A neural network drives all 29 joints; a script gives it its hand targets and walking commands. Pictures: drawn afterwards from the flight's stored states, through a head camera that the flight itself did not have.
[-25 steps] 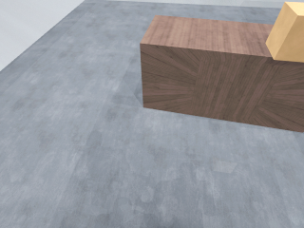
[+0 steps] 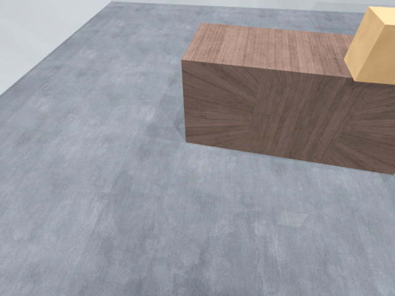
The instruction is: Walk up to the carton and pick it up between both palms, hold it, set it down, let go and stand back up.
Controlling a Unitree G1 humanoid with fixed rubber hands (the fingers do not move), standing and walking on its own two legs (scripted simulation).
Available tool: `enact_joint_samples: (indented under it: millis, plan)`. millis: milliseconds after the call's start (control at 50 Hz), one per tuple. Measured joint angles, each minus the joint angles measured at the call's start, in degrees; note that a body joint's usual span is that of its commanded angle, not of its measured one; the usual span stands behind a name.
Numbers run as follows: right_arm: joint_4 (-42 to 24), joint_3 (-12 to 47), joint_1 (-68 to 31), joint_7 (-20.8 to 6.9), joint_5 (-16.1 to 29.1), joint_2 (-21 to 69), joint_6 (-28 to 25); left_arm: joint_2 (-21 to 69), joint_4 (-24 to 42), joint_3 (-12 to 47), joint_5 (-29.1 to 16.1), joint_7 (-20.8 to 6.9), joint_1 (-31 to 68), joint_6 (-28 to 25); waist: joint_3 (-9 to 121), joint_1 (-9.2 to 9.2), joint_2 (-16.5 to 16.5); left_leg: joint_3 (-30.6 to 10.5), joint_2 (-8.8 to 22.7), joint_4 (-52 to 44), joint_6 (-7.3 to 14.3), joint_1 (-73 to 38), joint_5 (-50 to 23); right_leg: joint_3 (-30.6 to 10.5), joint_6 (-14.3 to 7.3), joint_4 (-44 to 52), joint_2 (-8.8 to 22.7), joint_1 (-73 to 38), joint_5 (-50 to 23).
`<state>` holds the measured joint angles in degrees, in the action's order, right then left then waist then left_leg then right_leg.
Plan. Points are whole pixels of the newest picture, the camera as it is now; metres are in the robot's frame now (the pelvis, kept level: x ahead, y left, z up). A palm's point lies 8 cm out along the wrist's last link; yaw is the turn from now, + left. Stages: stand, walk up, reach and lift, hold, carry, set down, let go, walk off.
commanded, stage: stand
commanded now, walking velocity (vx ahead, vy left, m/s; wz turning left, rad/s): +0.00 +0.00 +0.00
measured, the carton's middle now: (385, 46) +1.13 -0.83 -0.02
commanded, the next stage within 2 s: walk up in 0.66 s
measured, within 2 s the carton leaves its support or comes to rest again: neither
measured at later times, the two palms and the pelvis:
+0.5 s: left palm out of the picture +0.00 +0.20 -0.14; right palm out of the picture -0.01 -0.20 -0.14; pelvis +0.00 +0.00 +0.01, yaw +0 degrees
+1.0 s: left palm out of the picture +0.00 +0.21 -0.15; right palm out of the picture -0.03 -0.22 -0.15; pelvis -0.01 +0.00 -0.01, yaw -7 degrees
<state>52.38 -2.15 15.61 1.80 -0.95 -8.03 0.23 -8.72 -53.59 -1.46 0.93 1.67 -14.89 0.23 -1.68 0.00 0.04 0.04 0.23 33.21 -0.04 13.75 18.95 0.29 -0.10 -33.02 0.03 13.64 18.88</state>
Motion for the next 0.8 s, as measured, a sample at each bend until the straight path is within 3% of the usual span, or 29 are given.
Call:
enact_joint_samples:
  millis: [420,800]
  plan:
    - [10.42,0.0,0.45,0.76,0.15,1.99,-0.16,2.22,-9.63,-0.05,-0.16,0.74,-0.73,-0.19,-1.61,0.0,0.03,0.01,0.02,-5.23,-0.05,-4.84,-2.22,-0.05,0.05,5.24,0.0,-4.84,-2.24]
    - [14.54,0.76,0.4,1.04,0.13,3.03,-0.17,3.52,-13.16,0.48,-0.12,1.07,-1.15,-0.21,-2.06,0.04,0.03,0.01,0.0,-6.77,-0.03,-5.8,-3.28,-0.07,0.13,6.86,0.04,-5.83,-3.34]
